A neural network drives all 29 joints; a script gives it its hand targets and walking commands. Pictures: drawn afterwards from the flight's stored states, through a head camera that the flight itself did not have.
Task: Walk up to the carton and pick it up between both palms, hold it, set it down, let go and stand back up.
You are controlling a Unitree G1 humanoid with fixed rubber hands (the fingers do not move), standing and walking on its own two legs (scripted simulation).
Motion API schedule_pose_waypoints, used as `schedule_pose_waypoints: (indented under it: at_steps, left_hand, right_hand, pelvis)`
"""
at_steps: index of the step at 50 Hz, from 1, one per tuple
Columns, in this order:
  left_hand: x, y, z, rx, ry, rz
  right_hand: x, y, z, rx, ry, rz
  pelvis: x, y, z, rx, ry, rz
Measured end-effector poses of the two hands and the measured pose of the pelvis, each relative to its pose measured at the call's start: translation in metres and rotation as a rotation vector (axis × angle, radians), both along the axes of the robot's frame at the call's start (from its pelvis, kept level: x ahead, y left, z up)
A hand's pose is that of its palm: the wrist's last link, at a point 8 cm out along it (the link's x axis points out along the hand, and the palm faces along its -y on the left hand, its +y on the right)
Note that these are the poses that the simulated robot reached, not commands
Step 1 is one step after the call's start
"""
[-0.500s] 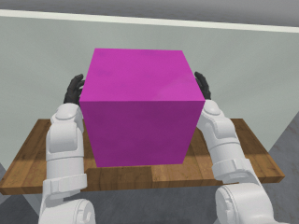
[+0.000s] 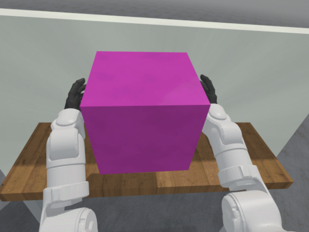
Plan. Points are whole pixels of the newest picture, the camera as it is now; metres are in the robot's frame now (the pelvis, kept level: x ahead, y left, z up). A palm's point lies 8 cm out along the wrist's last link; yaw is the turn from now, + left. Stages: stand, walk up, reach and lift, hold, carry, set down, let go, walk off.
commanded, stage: hold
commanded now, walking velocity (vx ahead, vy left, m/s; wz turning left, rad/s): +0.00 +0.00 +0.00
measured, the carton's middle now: (144, 112) +0.38 +0.00 +0.18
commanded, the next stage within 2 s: none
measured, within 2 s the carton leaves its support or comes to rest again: neither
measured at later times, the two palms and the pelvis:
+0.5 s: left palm (74, 110) +0.36 +0.17 +0.21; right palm (207, 105) +0.37 -0.16 +0.21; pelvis +0.01 +0.00 +0.00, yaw +0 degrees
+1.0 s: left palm (76, 110) +0.36 +0.17 +0.20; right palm (207, 105) +0.37 -0.16 +0.21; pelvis +0.00 +0.00 +0.00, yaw +0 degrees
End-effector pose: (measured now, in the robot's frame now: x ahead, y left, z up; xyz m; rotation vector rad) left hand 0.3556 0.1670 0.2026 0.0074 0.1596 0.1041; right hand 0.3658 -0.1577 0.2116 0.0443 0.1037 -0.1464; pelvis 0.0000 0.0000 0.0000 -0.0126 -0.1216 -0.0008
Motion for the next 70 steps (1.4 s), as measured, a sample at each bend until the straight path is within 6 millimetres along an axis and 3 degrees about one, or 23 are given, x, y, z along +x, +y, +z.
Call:
schedule_pose_waypoints:
  at_steps: [9,25,48,70]
  left_hand:
    - [0.004,-0.002,-0.001,0.01,0.008,-0.001]
    - [0.0,0.0,0.003,0.004,-0.018,0.003]
    - [0.003,-0.002,0.0,0.006,0.005,0.006]
    - [-0.005,0.007,0.003,0.009,-0.003,0.017]
  right_hand:
    - [0.003,-0.002,-0.006,0.0,0.008,0.0]
    - [0.0,-0.001,0.0,-0.01,-0.019,0.007]
    - [0.003,-0.002,-0.002,-0.009,0.003,0.006]
    - [0.0,0.007,-0.003,-0.007,-0.007,0.019]
  pelvis:
    - [0.001,0.001,0.0,0.001,0.009,-0.001]
    - [0.006,-0.001,0.0,-0.003,-0.007,0.002]
    - [-0.002,-0.001,0.0,0.003,0.005,-0.006]
    - [0.001,0.002,0.0,-0.002,-0.008,0.009]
